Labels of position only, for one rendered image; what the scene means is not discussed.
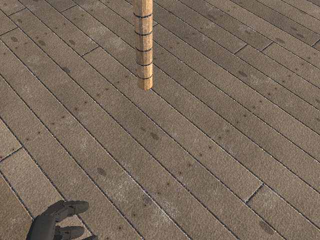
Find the left robot hand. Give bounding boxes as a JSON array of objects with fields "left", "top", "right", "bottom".
[{"left": 26, "top": 200, "right": 98, "bottom": 240}]

